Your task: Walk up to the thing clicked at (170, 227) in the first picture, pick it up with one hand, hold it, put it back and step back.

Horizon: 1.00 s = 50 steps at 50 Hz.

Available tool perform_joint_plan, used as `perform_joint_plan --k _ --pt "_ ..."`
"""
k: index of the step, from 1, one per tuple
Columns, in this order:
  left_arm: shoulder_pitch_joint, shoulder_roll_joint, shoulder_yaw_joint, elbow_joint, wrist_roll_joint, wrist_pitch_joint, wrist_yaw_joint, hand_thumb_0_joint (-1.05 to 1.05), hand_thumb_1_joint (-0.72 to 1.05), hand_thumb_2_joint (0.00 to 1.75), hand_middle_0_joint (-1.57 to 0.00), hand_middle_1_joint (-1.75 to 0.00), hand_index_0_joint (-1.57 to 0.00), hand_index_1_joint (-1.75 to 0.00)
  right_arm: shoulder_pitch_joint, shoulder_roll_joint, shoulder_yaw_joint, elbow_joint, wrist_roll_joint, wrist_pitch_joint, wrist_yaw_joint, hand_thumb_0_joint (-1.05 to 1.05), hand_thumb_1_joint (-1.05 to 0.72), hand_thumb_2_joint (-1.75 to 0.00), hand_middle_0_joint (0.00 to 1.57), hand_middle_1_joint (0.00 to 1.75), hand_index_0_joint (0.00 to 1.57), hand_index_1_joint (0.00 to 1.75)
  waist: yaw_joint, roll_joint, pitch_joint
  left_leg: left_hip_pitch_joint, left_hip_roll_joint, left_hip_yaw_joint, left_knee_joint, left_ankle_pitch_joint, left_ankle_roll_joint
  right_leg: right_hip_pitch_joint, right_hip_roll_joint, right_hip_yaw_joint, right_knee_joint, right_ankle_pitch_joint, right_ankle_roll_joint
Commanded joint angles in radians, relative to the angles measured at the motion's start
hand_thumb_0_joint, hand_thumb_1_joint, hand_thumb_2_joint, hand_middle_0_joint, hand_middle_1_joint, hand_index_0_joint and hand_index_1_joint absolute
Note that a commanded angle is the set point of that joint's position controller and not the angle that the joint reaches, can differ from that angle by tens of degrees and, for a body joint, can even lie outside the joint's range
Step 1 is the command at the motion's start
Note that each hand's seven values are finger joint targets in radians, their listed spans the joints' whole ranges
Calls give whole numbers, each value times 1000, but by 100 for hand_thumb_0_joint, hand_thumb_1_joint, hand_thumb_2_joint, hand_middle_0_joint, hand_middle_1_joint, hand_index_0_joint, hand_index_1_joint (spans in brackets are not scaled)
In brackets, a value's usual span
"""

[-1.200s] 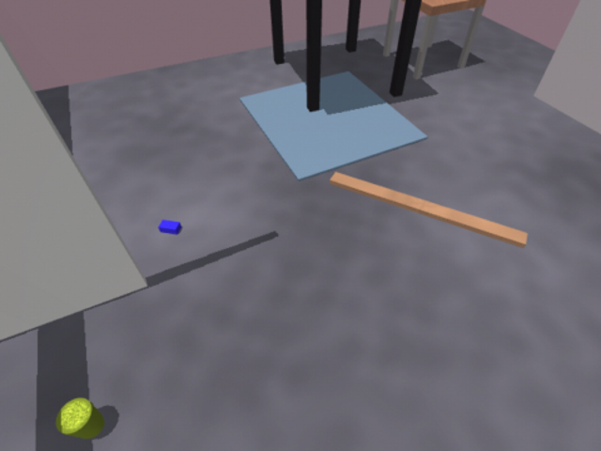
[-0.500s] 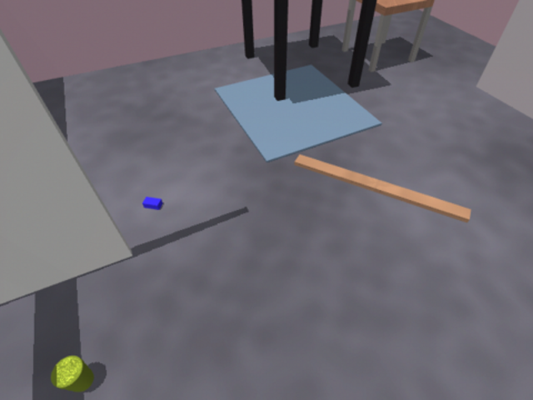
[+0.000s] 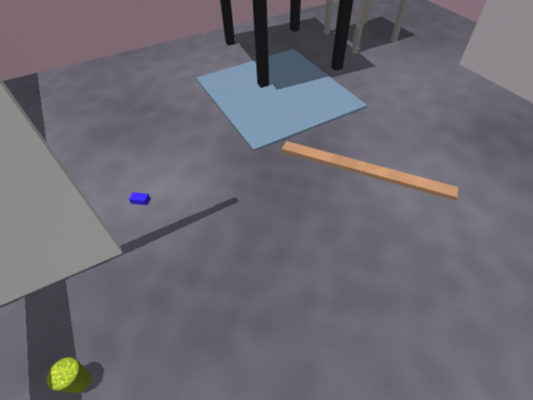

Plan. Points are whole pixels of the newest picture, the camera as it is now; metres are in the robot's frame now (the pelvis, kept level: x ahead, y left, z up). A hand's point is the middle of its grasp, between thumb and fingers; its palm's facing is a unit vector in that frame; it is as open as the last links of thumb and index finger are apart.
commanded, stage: walk up
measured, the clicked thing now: (139, 198) +1.10 +0.72 -0.76
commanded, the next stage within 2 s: none
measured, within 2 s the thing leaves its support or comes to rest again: neither
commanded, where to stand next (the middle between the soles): +0.03 +0.01 m, yaw -53 degrees
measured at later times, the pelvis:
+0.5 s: pelvis -0.02 +0.01 -0.03, yaw -23 degrees
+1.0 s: pelvis -0.02 +0.05 -0.02, yaw -40 degrees
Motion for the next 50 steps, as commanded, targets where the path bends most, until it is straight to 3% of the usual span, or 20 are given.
perform_joint_plan --k 1,3,4,5,6,11,16,18,19,20,21,25,31,35,36,37,38,42,47,50 --pt "-6 304 84 -175 14 -20 22 0 90 90 -20 -30 -20 -30 -29 -224 -84 -168 1 -9 -4 0 -90 -90 20 30 20 30 -34 -178 -141 -8 1 -143 154 -115 48 -95 -201 405 8 334 -184" --pt "-15 285 82 -227 14 -20 21 0 90 90 -20 -30 -20 -30 20 -242 -96 -185 -2 -10 -7 0 -90 -90 20 30 20 30 -65 -134 -168 58 54 -214 70 -83 75 -180 -147 363 91 308 -152" --pt "-29 242 70 -249 6 -17 20 0 90 90 -20 -30 -20 -30 37 -264 -109 -194 -13 -8 -9 0 -90 -90 20 30 20 30 -89 -32 -154 191 147 -262 -38 -42 117 -336 -54 223 177 194 -72" --pt "-2 193 60 -262 2 -9 27 0 90 90 -20 -30 -20 -30 37 -289 -119 -222 -19 -7 -12 0 -90 -90 20 30 20 30 -96 188 -153 219 370 -369 -152 113 220 -395 56 11 430 -140 -16" --pt "19 232 72 -264 9 0 34 0 90 90 -20 -30 -20 -30 18 -285 -126 -257 -27 -6 -8 0 -90 -90 20 30 20 30 -90 180 -120 137 488 -381 -166 246 313 -410 5 -32 606 -359 10" --pt "91 206 71 -272 -32 5 -15 0 90 90 -20 -30 -20 -30 27 -234 -113 -335 -20 -20 -10 0 -90 -90 20 30 20 30 -47 133 -52 104 273 -41 -51 375 183 -328 -78 -69 506 -179 -15" --pt "119 206 87 -313 -7 -3 -9 0 90 90 -20 -30 -20 -30 80 -250 -126 -412 -22 17 13 0 -90 -90 20 30 20 30 -69 172 -102 63 277 34 120 413 166 -153 6 -182 255 -165 -19" --pt "192 230 105 -309 0 -14 4 0 90 90 -20 -30 -20 -30 64 -237 -119 -444 -7 29 15 0 -90 -90 20 30 20 30 -13 134 -116 -51 248 82 276 347 125 -12 24 -178 136 -85 -47" --pt "281 284 130 -290 3 -27 13 0 90 90 -20 -30 -20 -30 60 -203 -107 -459 2 33 19 0 -90 -90 20 30 20 30 45 5 -160 -209 186 101 496 207 87 162 -36 -18 52 -43 -93" --pt "302 401 157 -316 13 -45 28 0 90 90 -20 -30 -20 -30 49 -116 -78 -500 4 35 23 0 -90 -90 20 30 20 30 55 -318 -118 -510 -8 110 728 -346 10 237 -319 468 -49 176 -215" --pt "261 416 151 -355 6 -45 32 0 90 90 -20 -30 -20 -30 13 -172 -88 -512 2 49 8 0 -90 -90 20 30 20 30 65 -217 -128 -487 12 -78 830 -470 -5 97 -434 659 -81 174 -366" --pt "103 324 123 -388 -7 -37 58 0 90 90 -20 -30 -20 -30 128 -207 -100 -423 7 46 5 0 -90 -90 20 30 20 30 -31 -131 -89 -389 59 -110 720 -252 -10 -26 -217 307 15 54 -217" --pt "121 321 124 -427 10 -30 46 0 90 90 -20 -30 -20 -30 154 -196 -95 -415 -5 21 -5 0 -90 -90 20 30 20 30 -3 -196 -116 -284 0 -71 476 -246 6 -87 -181 326 100 180 -241" --pt "22 284 109 -456 -13 1 34 0 90 90 -20 -30 -20 -30 292 -194 -101 -356 -15 -13 -25 0 -90 -90 20 30 20 30 -89 -176 -121 6 -47 -44 146 -54 34 -301 -93 261 275 222 -156" --pt "37 218 93 -467 -22 8 34 0 90 90 -20 -30 -20 -30 302 -253 -114 -361 -35 -23 -32 0 -90 -90 20 30 20 30 -91 -1 -95 13 94 -260 -5 -148 67 -394 4 215 432 53 -85" --pt "78 204 88 -460 -15 9 38 0 90 90 -20 -30 -20 -30 238 -360 -133 -387 -29 -31 -34 0 -90 -90 20 30 20 30 -60 225 -78 -25 374 -626 -148 -193 160 -489 147 97 620 -327 -31" --pt "73 304 107 -435 2 9 49 0 90 90 -20 -30 -20 -30 178 -413 -148 -403 -14 -35 -26 0 -90 -90 20 30 20 30 -65 210 -48 -141 507 -729 -180 -148 278 -435 74 129 776 -390 -13" --pt "132 289 130 -351 -23 10 11 0 90 90 -20 -30 -20 -30 157 -308 -108 -387 -13 -55 -39 0 -90 -90 20 30 20 30 -17 157 -18 -94 274 -305 -36 21 197 -416 22 83 801 -224 -14" --pt "44 251 120 -369 -14 -4 -25 0 90 90 -20 -30 -20 -30 249 -334 -112 -386 -35 -56 -25 0 -90 -90 20 30 20 30 -80 187 -67 0 281 -203 21 75 227 -309 -9 -42 463 -343 4" --pt "130 227 114 -315 -13 -18 -14 0 90 90 -20 -30 -20 -30 220 -326 -99 -393 -26 -41 -20 0 -90 -90 20 30 20 30 -34 204 -98 -75 249 -116 140 210 182 -109 38 -126 213 -236 -26"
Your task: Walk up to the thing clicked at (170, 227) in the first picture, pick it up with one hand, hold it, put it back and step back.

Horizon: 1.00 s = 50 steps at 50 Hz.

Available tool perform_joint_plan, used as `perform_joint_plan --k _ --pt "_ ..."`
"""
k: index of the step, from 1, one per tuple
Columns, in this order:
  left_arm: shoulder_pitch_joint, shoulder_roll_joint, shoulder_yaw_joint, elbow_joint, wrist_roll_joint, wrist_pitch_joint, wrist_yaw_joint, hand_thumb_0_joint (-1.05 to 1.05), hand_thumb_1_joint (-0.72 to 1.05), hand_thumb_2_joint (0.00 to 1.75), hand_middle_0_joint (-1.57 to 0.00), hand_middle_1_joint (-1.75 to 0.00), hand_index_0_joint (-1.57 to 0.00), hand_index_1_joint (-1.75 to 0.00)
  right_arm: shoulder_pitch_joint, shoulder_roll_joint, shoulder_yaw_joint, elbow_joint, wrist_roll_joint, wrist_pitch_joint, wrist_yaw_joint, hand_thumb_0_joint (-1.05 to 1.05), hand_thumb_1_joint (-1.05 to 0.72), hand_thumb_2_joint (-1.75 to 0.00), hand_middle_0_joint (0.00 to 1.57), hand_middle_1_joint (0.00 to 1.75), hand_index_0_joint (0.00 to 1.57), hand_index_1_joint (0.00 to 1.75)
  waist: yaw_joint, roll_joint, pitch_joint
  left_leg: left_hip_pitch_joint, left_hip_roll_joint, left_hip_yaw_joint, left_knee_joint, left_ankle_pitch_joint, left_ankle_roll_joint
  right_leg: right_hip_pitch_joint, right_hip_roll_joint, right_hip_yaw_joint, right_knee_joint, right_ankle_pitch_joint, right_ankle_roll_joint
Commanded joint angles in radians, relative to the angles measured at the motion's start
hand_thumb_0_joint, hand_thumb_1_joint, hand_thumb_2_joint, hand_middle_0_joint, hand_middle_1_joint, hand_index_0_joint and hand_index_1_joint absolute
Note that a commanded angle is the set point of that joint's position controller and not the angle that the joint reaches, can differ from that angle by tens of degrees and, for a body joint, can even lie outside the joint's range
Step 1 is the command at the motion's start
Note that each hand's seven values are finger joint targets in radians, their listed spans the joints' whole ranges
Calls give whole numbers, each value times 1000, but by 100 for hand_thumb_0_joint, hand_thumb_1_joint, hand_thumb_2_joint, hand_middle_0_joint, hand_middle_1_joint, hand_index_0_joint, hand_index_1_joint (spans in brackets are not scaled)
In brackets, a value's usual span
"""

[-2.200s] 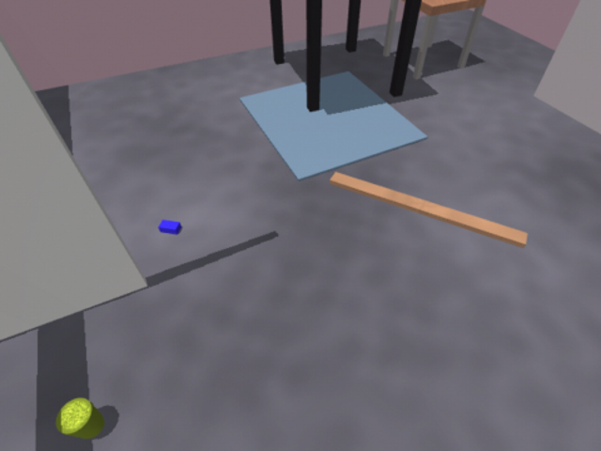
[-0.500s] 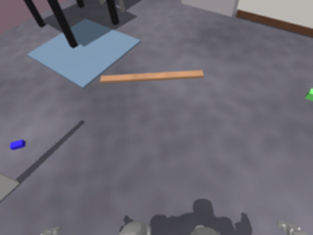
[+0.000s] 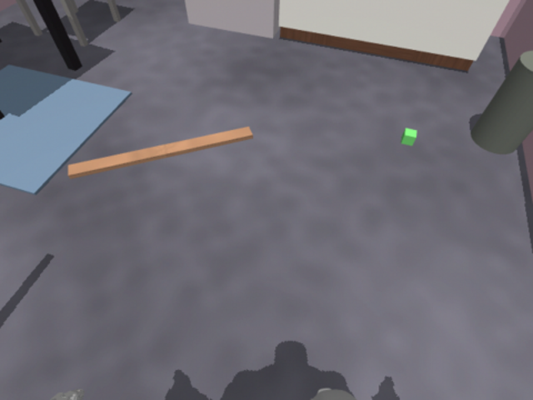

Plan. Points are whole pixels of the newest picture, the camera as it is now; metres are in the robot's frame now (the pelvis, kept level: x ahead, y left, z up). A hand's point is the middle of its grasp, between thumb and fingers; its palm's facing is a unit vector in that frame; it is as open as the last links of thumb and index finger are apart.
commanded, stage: walk up
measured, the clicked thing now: out of the picture +0.42 +1.24 -0.74
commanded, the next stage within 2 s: stand in 1.32 s
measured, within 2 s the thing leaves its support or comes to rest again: neither
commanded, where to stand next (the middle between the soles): +0.07 +0.00 m, yaw -13 degrees
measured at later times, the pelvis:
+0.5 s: pelvis -0.01 +0.00 +0.00, yaw -11 degrees
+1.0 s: pelvis +0.00 +0.01 +0.02, yaw -15 degrees
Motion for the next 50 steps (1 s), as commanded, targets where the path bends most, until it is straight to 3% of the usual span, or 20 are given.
perform_joint_plan --k 1,2,3,4,5,7,16,18,19,20,22,27,28,29,30,31,35,37,39,50 --pt "110 118 46 -21 5 -51 19 0 90 90 -20 -30 -20 -30 -25 -256 -75 -83 11 -2 -14 0 -90 -90 20 30 20 30 50 220 -160 66 125 -116 -36 323 164 175 66 -136 -381 182 -35" --pt "161 161 62 4 12 -61 31 0 90 90 -20 -30 -20 -30 -21 -200 -59 -90 18 2 -15 0 -90 -90 20 30 20 30 75 114 -180 -49 100 -89 96 234 123 302 33 -42 -413 209 -52" --pt "153 263 87 -16 23 -70 39 0 90 90 -20 -30 -20 -30 -13 -120 -32 -113 28 4 -14 0 -90 -90 20 30 20 30 72 -171 -149 -275 -10 -28 310 -18 47 359 -191 394 -502 210 -126" --pt "106 311 85 -38 19 -71 42 0 90 90 -20 -30 -20 -30 -106 -168 -45 -126 28 12 -32 0 -90 -90 20 30 20 30 84 -184 -126 -300 -50 -100 348 -304 29 226 -339 604 -512 291 -286" --pt "84 294 80 -47 12 -70 42 0 90 90 -20 -30 -20 -30 -102 -205 -59 -102 24 9 -38 0 -90 -90 20 30 20 30 69 -126 -89 -257 -31 -147 395 -318 25 154 -353 579 -494 319 -315" --pt "32 228 51 -40 2 -75 52 0 90 90 -20 -30 -20 -30 -61 -189 -51 -45 34 4 -31 0 -90 -90 20 30 20 30 33 -70 -76 -273 -16 -151 328 -220 28 208 -230 393 -410 417 -243" --pt "-39 182 17 -48 -7 -60 51 0 90 90 -20 -30 -20 -30 36 -168 -56 45 19 -19 -25 0 -90 -90 20 30 20 30 -28 -98 -123 162 -115 -65 -109 -1 49 -80 -112 253 -262 396 -154" --pt "8 71 -17 -48 -21 -57 54 0 90 90 -20 -30 -20 -30 0 -269 -74 29 0 -34 -30 0 -90 -90 20 30 20 30 -12 204 -148 211 209 -572 -381 -136 176 -224 84 114 17 112 -33" --pt "-4 189 14 -13 -12 -58 70 0 90 90 -20 -30 -20 -30 -40 -313 -85 26 17 -34 -22 0 -90 -90 20 30 20 30 -16 179 -127 102 345 -676 -386 -115 297 -148 48 96 139 -92 -19" --pt "16 202 16 8 -11 -61 69 0 90 90 -20 -30 -20 -30 -79 -282 -80 20 13 -35 -20 0 -90 -90 20 30 20 30 22 121 -77 26 322 -600 -375 -89 304 -110 21 89 171 -75 -18" --pt "27 169 18 39 -17 -65 55 0 90 90 -20 -30 -20 -30 -119 -243 -61 25 5 -33 -24 0 -90 -90 20 30 20 30 31 137 -50 20 188 -390 -313 -9 225 -82 6 54 70 -34 -26" --pt "104 117 18 106 -2 -82 48 0 90 90 -20 -30 -20 -30 -136 -192 -30 43 13 -4 -9 0 -90 -90 20 30 20 30 68 191 -126 -47 91 -188 -145 64 136 236 44 -48 -377 187 -41" --pt "85 151 31 107 8 -88 53 0 90 90 -20 -30 -20 -30 -105 -145 -15 46 18 1 -10 0 -90 -90 20 30 20 30 65 96 -131 -126 62 -163 -51 59 101 306 -5 84 -422 186 -57" --pt "49 216 37 89 18 -99 60 0 90 90 -20 -30 -20 -30 -127 -102 -4 34 28 4 -7 0 -90 -90 20 30 20 30 52 -79 -109 -213 -48 -92 82 -61 32 257 -196 440 -523 114 -132" --pt "-7 260 37 82 13 -97 57 0 90 90 -20 -30 -20 -30 -150 -147 -21 49 27 11 -22 0 -90 -90 20 30 20 30 45 -95 -77 -124 -51 -118 145 -252 33 89 -309 532 -537 100 -241" --pt "-35 230 29 76 10 -99 53 0 90 90 -20 -30 -20 -30 -129 -163 -27 72 28 11 -21 0 -90 -90 20 30 20 30 29 -54 -74 -91 -44 -143 160 -267 37 76 -299 490 -512 157 -251" --pt "-126 175 1 94 -2 -91 50 0 90 90 -20 -30 -20 -30 -53 -133 -20 151 31 -13 -16 0 -90 -90 20 30 20 30 -18 -109 -122 142 -60 -106 -136 64 57 7 -155 227 -409 351 -120" --pt "-105 125 -16 114 -15 -82 45 0 90 90 -20 -30 -20 -30 -111 -187 -28 150 21 -21 -15 0 -90 -90 20 30 20 30 18 5 -129 128 40 -273 -256 5 100 -5 -60 144 -357 255 -59" --pt "-83 129 -18 152 -11 -83 45 0 90 90 -20 -30 -20 -30 -164 -186 -16 160 27 -18 -6 0 -90 -90 20 30 20 30 49 17 -124 35 75 -284 -290 -85 122 128 -31 119 -372 124 -58" --pt "-172 124 -36 257 -22 -84 49 0 90 90 -20 -30 -20 -30 -221 -158 2 270 37 -15 -10 0 -90 -90 20 30 20 30 29 21 -139 165 20 -156 -324 140 63 189 -76 140 -475 449 -48"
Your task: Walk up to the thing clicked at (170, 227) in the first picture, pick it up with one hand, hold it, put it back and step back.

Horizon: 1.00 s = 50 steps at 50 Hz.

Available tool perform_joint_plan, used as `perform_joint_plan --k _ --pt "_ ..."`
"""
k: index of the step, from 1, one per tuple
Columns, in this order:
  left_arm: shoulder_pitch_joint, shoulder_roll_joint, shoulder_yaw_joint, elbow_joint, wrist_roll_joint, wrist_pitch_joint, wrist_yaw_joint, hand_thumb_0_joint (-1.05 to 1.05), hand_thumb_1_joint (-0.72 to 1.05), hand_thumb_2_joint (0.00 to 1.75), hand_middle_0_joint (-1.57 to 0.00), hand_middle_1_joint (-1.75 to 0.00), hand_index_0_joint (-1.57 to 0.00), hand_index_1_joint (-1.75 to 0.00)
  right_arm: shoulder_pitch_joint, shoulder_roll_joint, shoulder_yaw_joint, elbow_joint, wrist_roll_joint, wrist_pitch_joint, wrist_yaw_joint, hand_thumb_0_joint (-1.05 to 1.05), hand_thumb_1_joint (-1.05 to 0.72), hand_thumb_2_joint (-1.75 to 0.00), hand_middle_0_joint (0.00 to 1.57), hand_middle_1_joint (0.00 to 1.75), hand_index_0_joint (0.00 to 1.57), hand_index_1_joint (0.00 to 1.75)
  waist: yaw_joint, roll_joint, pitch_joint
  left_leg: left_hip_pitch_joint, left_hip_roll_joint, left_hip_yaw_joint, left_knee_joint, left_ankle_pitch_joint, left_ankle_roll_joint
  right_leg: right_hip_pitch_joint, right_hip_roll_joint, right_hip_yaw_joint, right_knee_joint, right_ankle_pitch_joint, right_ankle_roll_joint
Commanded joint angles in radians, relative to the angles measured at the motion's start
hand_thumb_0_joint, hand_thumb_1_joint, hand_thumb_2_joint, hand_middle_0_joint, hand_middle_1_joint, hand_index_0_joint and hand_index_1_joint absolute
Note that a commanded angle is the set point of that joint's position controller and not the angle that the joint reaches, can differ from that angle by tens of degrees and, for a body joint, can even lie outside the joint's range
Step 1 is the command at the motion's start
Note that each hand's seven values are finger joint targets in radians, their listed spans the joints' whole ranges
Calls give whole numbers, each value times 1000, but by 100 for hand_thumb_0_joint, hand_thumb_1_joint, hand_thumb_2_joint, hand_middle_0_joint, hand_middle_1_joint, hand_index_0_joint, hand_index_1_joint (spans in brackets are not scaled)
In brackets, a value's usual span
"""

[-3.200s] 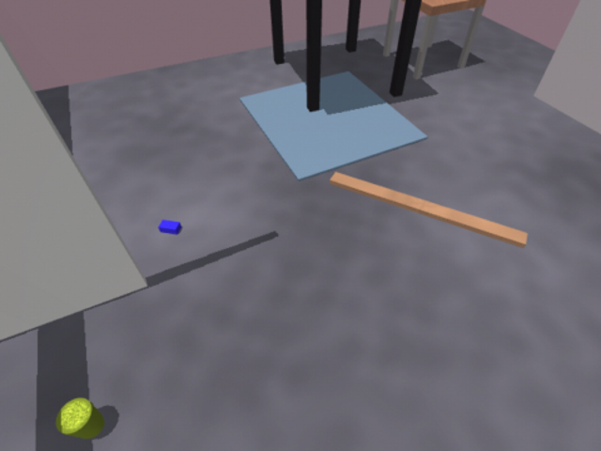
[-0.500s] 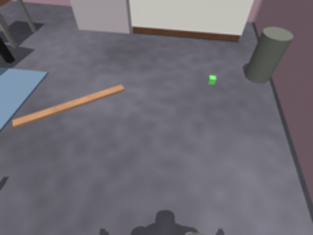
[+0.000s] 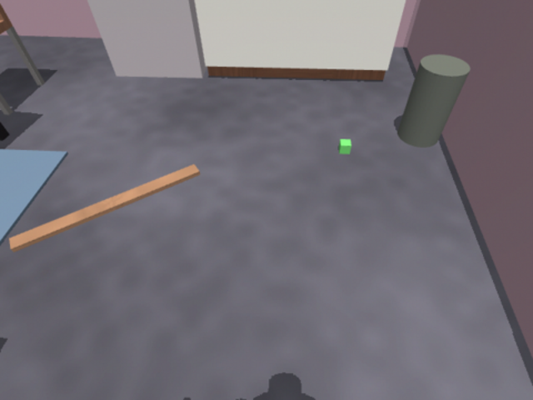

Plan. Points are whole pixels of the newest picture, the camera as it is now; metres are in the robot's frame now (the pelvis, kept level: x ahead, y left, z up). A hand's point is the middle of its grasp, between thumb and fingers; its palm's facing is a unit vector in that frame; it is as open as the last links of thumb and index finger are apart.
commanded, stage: walk up
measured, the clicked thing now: out of the picture +0.09 +1.29 -0.75
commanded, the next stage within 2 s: stand in 0.32 s
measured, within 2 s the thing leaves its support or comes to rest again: neither
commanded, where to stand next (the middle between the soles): +0.06 +0.01 m, yaw +2 degrees
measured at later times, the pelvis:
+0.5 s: pelvis +0.01 +0.00 +0.01, yaw +0 degrees
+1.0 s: pelvis +0.00 +0.00 +0.01, yaw +1 degrees
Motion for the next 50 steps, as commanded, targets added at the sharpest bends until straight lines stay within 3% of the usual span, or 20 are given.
perform_joint_plan --k 1,4,8,11,15,16,17,26,31,34,43,50 --pt "-60 214 42 -30 -7 -19 17 0 90 90 -20 -30 -20 -30 -74 -225 -53 -41 1 -24 -19 0 -90 -90 20 30 20 30 4 9 -83 50 105 -119 -154 82 62 31 -87 89 -115 203 -60" --pt "-79 202 37 -10 -7 -13 16 0 90 90 -20 -30 -20 -30 -98 -221 -55 -22 -4 -23 -20 0 -90 -90 20 30 20 30 6 26 -76 57 115 -123 -202 73 60 39 -80 77 -129 197 -48" --pt "-88 203 36 19 -4 -12 17 0 90 90 -20 -30 -20 -30 -118 -211 -55 -6 -3 -22 -20 0 -90 -90 20 30 20 30 6 11 -97 107 113 -97 -206 135 56 61 -92 77 -154 261 -40" --pt "-112 203 37 26 -2 -12 17 0 90 90 -20 -30 -20 -30 -115 -207 -61 6 -3 -19 -20 0 -90 -90 20 30 20 30 -7 -3 -104 135 107 -80 -205 151 45 60 -103 85 -173 288 -43" --pt "-115 200 37 36 -1 -9 18 0 90 90 -20 -30 -20 -30 -128 -204 -63 13 -1 -16 -20 0 -90 -90 20 30 20 30 -5 0 -97 151 105 -71 -217 138 43 51 -102 82 -190 274 -39" --pt "-123 203 32 36 5 -9 17 0 90 90 -20 -30 -20 -30 -135 -200 -59 12 -2 -18 -24 0 -90 -90 20 30 20 30 -15 -1 -107 156 110 -102 -221 252 35 79 -119 70 -187 364 -32" --pt "-122 199 33 38 2 -9 16 0 90 90 -20 -30 -20 -30 -134 -201 -58 16 -2 -18 -25 0 -90 -90 20 30 20 30 -8 -6 -108 151 110 -101 -224 264 33 93 -119 69 -195 369 -25" --pt "-108 199 34 40 7 -2 14 0 90 90 -20 -30 -20 -30 -144 -198 -56 29 -4 -19 -26 0 -90 -90 20 30 20 30 -10 3 -119 185 107 -96 -248 229 25 87 -122 56 -228 312 -24" --pt "-112 202 32 39 8 1 13 0 90 90 -20 -30 -20 -30 -140 -195 -55 36 -9 -11 -23 0 -90 -90 20 30 20 30 -9 -10 -48 118 95 -106 -280 50 24 48 -121 70 -279 132 -24" --pt "-101 207 33 35 7 -2 11 0 90 90 -20 -30 -20 -30 -125 -194 -56 38 -8 -16 -21 0 -90 -90 20 30 20 30 -11 -7 -86 146 100 -111 -272 107 26 62 -126 66 -268 177 -29" --pt "-80 207 33 31 7 1 9 0 90 90 -20 -30 -20 -30 -117 -196 -59 38 -10 -15 -20 0 -90 -90 20 30 20 30 -5 0 -56 113 97 -125 -287 36 27 40 -119 62 -268 96 -31" --pt "-65 204 28 25 7 -1 8 0 90 90 -20 -30 -20 -30 -103 -196 -56 40 -8 -17 -21 0 -90 -90 20 30 20 30 -6 -8 -85 143 98 -122 -267 120 31 51 -125 60 -256 175 -31"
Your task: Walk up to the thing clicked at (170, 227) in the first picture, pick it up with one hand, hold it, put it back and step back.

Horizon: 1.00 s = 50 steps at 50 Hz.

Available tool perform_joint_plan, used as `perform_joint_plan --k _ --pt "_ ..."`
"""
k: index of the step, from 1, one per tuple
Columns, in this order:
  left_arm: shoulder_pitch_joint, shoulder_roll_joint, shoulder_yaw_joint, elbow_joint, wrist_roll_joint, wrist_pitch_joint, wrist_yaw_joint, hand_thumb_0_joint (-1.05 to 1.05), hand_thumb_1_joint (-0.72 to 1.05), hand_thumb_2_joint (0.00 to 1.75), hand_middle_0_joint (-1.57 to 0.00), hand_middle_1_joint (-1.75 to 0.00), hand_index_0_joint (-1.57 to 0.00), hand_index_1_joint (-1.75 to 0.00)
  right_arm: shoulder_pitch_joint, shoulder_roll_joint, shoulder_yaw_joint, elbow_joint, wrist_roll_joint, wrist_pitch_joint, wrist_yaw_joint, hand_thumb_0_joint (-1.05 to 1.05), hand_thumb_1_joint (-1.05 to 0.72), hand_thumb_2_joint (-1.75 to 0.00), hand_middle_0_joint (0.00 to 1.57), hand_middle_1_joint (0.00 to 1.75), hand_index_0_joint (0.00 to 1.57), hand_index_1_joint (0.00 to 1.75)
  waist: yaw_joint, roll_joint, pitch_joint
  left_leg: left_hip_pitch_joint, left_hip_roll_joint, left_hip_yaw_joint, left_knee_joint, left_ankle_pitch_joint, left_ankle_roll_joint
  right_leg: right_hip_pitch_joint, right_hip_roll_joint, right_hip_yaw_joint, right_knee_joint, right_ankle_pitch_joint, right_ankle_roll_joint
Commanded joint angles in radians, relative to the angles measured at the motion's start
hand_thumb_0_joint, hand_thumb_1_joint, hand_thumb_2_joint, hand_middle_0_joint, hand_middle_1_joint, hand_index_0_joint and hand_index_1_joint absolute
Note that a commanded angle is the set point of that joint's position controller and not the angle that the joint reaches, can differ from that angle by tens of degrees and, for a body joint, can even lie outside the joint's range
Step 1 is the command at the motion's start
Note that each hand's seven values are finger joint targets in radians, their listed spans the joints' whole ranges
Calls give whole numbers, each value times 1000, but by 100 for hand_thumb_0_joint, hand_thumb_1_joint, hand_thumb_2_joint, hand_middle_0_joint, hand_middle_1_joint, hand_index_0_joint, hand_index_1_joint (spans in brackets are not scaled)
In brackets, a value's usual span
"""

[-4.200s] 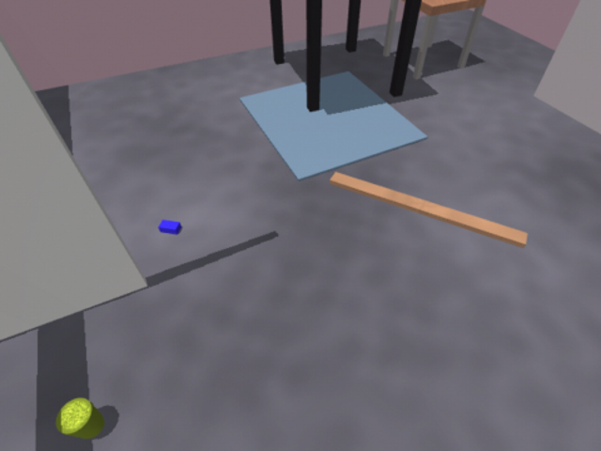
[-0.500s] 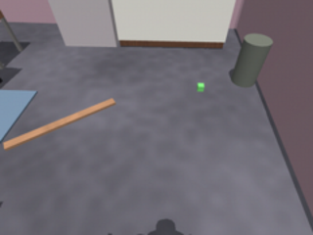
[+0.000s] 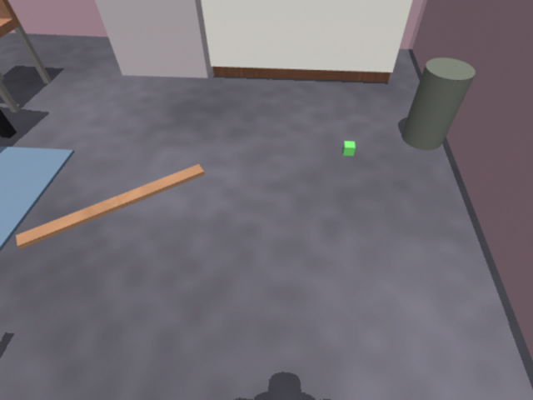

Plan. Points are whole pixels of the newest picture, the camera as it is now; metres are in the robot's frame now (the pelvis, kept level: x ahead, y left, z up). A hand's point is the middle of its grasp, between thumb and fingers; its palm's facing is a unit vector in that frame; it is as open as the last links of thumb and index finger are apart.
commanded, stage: stand
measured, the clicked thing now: out of the picture +0.11 +1.29 -0.77
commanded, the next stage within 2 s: walk up in 1.92 s
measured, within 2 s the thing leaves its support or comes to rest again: neither
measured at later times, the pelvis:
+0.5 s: pelvis +0.01 +0.00 +0.00, yaw +0 degrees
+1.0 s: pelvis +0.01 +0.00 +0.00, yaw +1 degrees
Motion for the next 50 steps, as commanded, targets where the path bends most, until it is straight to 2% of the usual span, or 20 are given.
perform_joint_plan --k 1,6,8,10,12,16,22,23,26,28,33,39,40,42,43,45,50 --pt "-56 215 35 -68 -2 -22 14 0 90 90 -20 -30 -20 -30 -52 -212 -36 -68 0 -23 -15 0 -90 -90 20 30 20 30 -7 -5 -81 53 117 -109 -55 -1 28 -45 -101 72 -53 70 -44" --pt "-47 211 32 -70 -3 -21 15 0 90 90 -20 -30 -20 -30 -57 -213 -34 -69 0 -21 -15 0 -90 -90 20 30 20 30 -4 0 -75 52 116 -109 -51 4 29 -46 -102 70 -55 78 -42" --pt "-48 214 33 -68 -3 -19 16 0 90 90 -20 -30 -20 -30 -46 -209 -31 -67 1 -18 -14 0 -90 -90 20 30 20 30 -6 -7 -55 25 113 -112 -60 -31 29 -42 -101 69 -59 45 -42" --pt "-39 211 30 -70 -2 -20 15 0 90 90 -20 -30 -20 -30 -52 -216 -33 -70 0 -19 -14 0 -90 -90 20 30 20 30 -3 0 -70 47 116 -111 -52 -8 30 -44 -103 68 -56 51 -43" --pt "-43 213 31 -69 -3 -18 14 0 90 90 -20 -30 -20 -30 -47 -211 -29 -68 0 -20 -14 0 -90 -90 20 30 20 30 -3 5 -48 18 112 -113 -67 -52 26 -45 -102 71 -64 24 -44" --pt "-47 217 33 -78 -1 -20 14 0 90 90 -20 -30 -20 -30 -50 -216 -31 -74 0 -24 -15 0 -90 -90 20 30 20 30 -1 1 -93 57 119 -111 -52 30 29 -26 -108 66 -48 96 -43" --pt "-50 216 30 -80 -3 -20 16 0 90 90 -20 -30 -20 -30 -45 -218 -33 -75 -1 -22 -17 0 -90 -90 20 30 20 30 -5 3 -99 69 120 -107 -42 85 29 -16 -110 57 -41 136 -40" --pt "-50 213 30 -79 -3 -19 16 0 90 90 -20 -30 -20 -30 -41 -217 -31 -72 1 -23 -17 0 -90 -90 20 30 20 30 -3 2 -80 49 117 -109 -50 56 27 -18 -107 59 -48 112 -39" --pt "-42 212 29 -81 0 -20 16 0 90 90 -20 -30 -20 -30 -53 -221 -35 -78 1 -20 -17 0 -90 -90 20 30 20 30 -2 1 -97 71 119 -106 -39 78 29 -13 -110 55 -45 137 -38" --pt "-50 213 29 -77 -4 -18 17 0 90 90 -20 -30 -20 -30 -47 -210 -30 -72 0 -18 -17 0 -90 -90 20 30 20 30 -3 -12 -54 30 113 -111 -57 25 26 -25 -106 58 -59 81 -39" --pt "-50 212 30 -84 -2 -18 15 0 90 90 -20 -30 -20 -30 -45 -217 -32 -74 -1 -20 -16 0 -90 -90 20 30 20 30 -3 18 -65 31 113 -112 -64 -7 27 -20 -107 59 -63 63 -41" --pt "-41 214 31 -82 -2 -19 15 0 90 90 -20 -30 -20 -30 -50 -214 -32 -78 2 -22 -16 0 -90 -90 20 30 20 30 0 9 -89 54 114 -109 -53 63 29 0 -109 57 -47 123 -42" --pt "-43 215 31 -79 -3 -18 15 0 90 90 -20 -30 -20 -30 -51 -213 -30 -76 2 -22 -17 0 -90 -90 20 30 20 30 -1 5 -61 31 112 -111 -61 39 28 -13 -108 57 -54 101 -41" --pt "-42 218 32 -82 -3 -18 16 0 90 90 -20 -30 -20 -30 -50 -215 -32 -80 0 -23 -17 0 -90 -90 20 30 20 30 -1 3 -86 55 115 -111 -53 65 29 -9 -110 54 -48 116 -41" --pt "-39 215 30 -81 -2 -16 15 0 90 90 -20 -30 -20 -30 -51 -217 -33 -80 1 -22 -18 0 -90 -90 20 30 20 30 1 1 -71 51 115 -115 -59 51 27 -25 -104 50 -52 89 -40" --pt "-47 219 32 -83 -1 -17 16 0 90 90 -20 -30 -20 -30 -52 -215 -33 -83 1 -23 -18 0 -90 -90 20 30 20 30 -3 8 -100 67 118 -113 -46 82 29 -1 -111 53 -44 125 -43" --pt "-37 211 27 -80 -2 -18 17 0 90 90 -20 -30 -20 -30 -47 -215 -32 -79 3 -20 -18 0 -90 -90 20 30 20 30 -2 -3 -75 50 114 -114 -43 81 29 -5 -112 50 -53 127 -40"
